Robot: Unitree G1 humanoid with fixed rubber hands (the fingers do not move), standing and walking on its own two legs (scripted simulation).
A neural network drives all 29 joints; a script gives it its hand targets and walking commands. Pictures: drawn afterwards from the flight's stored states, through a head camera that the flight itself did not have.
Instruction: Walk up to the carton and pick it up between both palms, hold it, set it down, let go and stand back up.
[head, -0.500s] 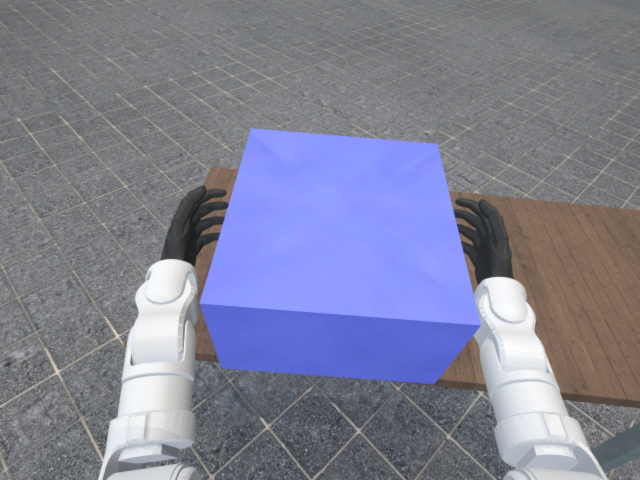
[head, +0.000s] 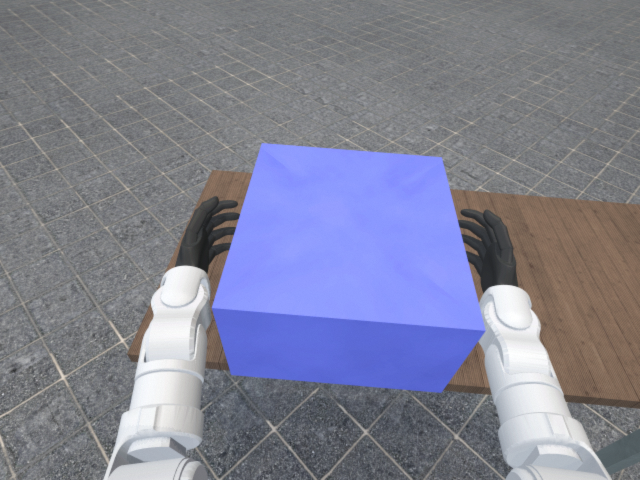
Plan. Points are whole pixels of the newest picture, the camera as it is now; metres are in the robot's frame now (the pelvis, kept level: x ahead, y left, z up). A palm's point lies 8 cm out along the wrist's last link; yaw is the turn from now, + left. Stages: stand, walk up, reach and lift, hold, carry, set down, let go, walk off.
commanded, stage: set down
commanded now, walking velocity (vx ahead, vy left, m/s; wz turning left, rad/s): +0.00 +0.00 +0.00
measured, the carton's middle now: (344, 257) +0.42 -0.03 +0.06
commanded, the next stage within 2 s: none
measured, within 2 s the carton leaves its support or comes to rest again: neither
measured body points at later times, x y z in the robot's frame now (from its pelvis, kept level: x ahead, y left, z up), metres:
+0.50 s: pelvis -0.01 +0.00 +0.00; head +0.02 +0.02 +0.45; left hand +0.41 +0.14 +0.07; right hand +0.36 -0.23 +0.08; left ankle -0.02 +0.10 -0.75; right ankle -0.01 -0.08 -0.75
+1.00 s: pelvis +0.01 +0.00 +0.00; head +0.06 +0.02 +0.44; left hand +0.43 +0.14 +0.04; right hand +0.38 -0.24 +0.05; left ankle -0.02 +0.10 -0.75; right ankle -0.01 -0.08 -0.75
